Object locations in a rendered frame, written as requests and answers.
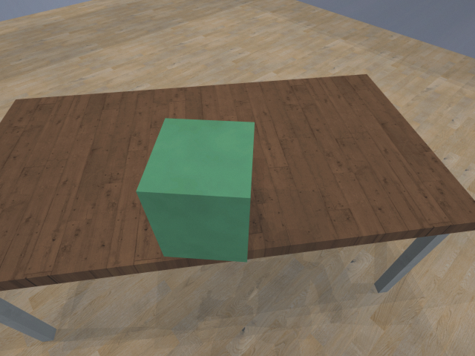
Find table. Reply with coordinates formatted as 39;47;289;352
0;74;475;342

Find carton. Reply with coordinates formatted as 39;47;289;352
136;118;255;262

